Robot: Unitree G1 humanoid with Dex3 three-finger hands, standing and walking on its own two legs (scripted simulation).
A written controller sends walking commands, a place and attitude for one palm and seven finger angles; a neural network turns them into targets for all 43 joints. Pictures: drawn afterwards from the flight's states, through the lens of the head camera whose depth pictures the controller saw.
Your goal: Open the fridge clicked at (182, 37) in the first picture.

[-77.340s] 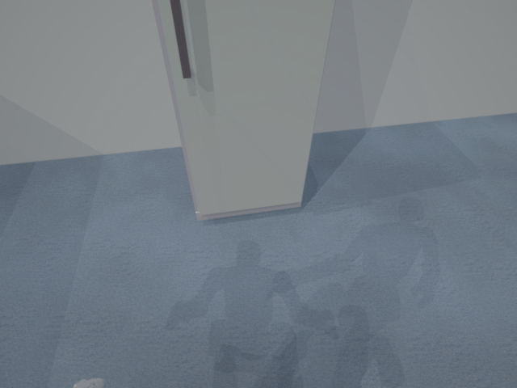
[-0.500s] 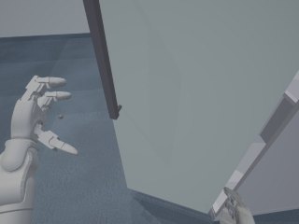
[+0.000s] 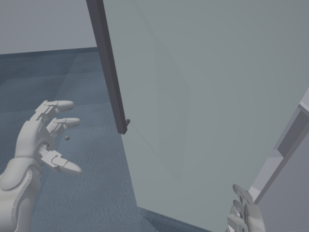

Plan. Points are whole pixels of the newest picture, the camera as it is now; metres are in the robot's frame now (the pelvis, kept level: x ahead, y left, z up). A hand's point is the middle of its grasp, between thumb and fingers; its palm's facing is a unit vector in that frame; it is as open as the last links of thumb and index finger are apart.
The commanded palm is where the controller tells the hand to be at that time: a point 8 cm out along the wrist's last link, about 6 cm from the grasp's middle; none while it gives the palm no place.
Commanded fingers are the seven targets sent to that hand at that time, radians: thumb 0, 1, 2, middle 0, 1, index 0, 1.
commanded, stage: draw the hand back to the body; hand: left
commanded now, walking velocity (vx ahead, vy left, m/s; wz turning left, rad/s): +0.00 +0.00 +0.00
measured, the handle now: (112, 61) +0.44 +0.16 +0.27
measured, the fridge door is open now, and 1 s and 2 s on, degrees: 65 65 65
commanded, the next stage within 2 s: step back with the hand held close in 1.30 s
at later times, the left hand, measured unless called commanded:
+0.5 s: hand (46, 157) +0.21 +0.25 +0.17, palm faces +0.41 -0.87 -0.29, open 12.9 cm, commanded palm +0.16 +0.29 +0.19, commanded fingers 0.00 0.17 0.55 -0.22 -0.73 -0.22 -0.73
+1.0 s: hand (28, 168) +0.18 +0.28 +0.16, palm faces +0.47 -0.81 -0.36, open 8.1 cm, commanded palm +0.14 +0.31 +0.18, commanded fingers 0.00 0.90 0.90 -0.20 -0.30 -0.20 -0.30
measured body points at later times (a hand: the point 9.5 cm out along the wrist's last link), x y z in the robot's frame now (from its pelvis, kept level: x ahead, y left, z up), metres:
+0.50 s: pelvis -0.01 +0.01 +0.00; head -0.04 -0.01 +0.45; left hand +0.18 +0.30 +0.19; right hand +0.16 -0.21 -0.08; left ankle +0.00 +0.11 -0.73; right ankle -0.01 -0.11 -0.73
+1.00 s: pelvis +0.00 +0.01 +0.01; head -0.03 +0.00 +0.46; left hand +0.15 +0.32 +0.18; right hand +0.19 -0.21 -0.07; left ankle +0.00 +0.11 -0.73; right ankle -0.01 -0.11 -0.73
